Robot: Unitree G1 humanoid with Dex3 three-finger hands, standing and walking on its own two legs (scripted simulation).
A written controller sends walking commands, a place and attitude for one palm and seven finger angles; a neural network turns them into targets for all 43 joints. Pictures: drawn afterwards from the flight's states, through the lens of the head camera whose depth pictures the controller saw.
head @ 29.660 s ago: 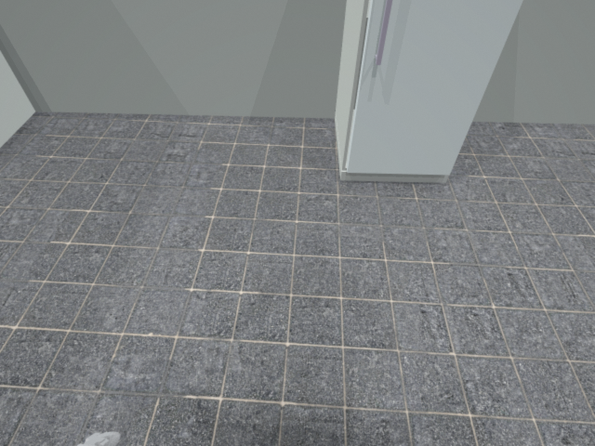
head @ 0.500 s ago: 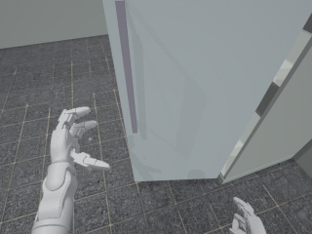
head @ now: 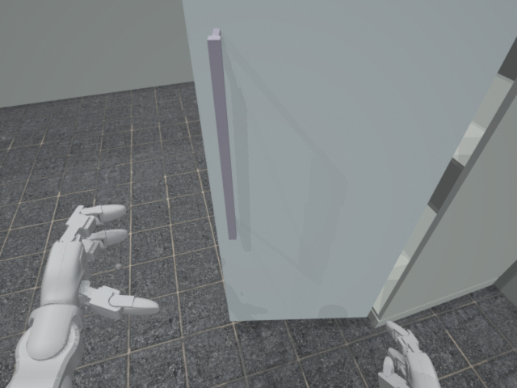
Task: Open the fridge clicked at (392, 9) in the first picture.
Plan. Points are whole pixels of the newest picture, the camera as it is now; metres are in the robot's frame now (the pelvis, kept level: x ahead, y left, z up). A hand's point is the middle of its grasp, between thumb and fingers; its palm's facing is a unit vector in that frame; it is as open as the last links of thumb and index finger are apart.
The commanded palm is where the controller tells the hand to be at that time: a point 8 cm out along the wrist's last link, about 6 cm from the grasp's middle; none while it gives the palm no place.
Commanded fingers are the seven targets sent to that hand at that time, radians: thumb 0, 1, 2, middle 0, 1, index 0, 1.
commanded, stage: draw the hand back to the body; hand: left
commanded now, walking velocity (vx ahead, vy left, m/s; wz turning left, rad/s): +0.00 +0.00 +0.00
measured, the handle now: (226, 156) +0.49 +0.13 +0.12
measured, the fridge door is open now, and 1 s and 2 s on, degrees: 73 73 73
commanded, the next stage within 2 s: step back with the hand held close in 0.94 s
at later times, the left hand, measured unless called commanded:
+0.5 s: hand (61, 257) +0.21 +0.28 +0.15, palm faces +0.45 -0.82 -0.37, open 9.4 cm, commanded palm +0.16 +0.31 +0.18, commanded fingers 0.00 0.83 0.87 -0.20 -0.34 -0.20 -0.34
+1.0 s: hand (52, 257) +0.21 +0.28 +0.17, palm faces +0.48 -0.80 -0.37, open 7.4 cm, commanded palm +0.16 +0.31 +0.18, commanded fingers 0.00 0.90 0.90 -0.20 -0.30 -0.20 -0.30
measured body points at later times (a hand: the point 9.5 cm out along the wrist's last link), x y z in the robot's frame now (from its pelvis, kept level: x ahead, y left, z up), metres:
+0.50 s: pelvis +0.02 +0.01 +0.01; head -0.01 +0.00 +0.46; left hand +0.18 +0.32 +0.18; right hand +0.20 -0.21 -0.07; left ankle -0.01 +0.12 -0.73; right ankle +0.03 -0.13 -0.73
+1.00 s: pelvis +0.02 +0.01 +0.01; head -0.01 -0.01 +0.46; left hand +0.17 +0.32 +0.19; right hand +0.20 -0.21 -0.07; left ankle -0.01 +0.12 -0.73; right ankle +0.03 -0.13 -0.73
